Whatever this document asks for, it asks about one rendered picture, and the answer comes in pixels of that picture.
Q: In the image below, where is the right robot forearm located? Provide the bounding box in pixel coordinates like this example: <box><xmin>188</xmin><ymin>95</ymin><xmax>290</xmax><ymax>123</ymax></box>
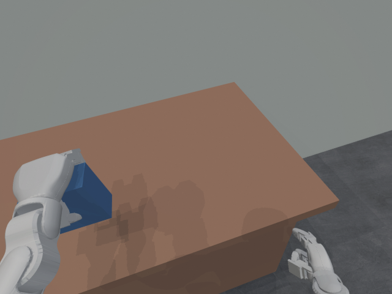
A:
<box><xmin>312</xmin><ymin>270</ymin><xmax>349</xmax><ymax>294</ymax></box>

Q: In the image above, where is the sponge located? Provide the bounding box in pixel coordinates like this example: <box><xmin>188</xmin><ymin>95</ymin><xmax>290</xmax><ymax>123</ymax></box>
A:
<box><xmin>17</xmin><ymin>162</ymin><xmax>112</xmax><ymax>234</ymax></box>

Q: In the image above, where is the robot left hand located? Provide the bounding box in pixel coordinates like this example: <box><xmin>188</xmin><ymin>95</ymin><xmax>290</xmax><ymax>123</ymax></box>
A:
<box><xmin>13</xmin><ymin>148</ymin><xmax>86</xmax><ymax>228</ymax></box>

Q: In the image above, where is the table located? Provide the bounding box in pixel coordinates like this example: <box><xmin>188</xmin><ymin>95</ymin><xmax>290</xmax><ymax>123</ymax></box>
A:
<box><xmin>0</xmin><ymin>82</ymin><xmax>339</xmax><ymax>294</ymax></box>

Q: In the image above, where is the robot right hand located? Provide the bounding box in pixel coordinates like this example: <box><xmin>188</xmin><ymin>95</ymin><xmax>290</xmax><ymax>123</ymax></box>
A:
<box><xmin>288</xmin><ymin>228</ymin><xmax>334</xmax><ymax>282</ymax></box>

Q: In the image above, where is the left robot forearm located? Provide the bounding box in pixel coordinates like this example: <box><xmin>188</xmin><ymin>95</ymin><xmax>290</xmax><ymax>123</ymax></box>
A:
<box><xmin>0</xmin><ymin>197</ymin><xmax>62</xmax><ymax>294</ymax></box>

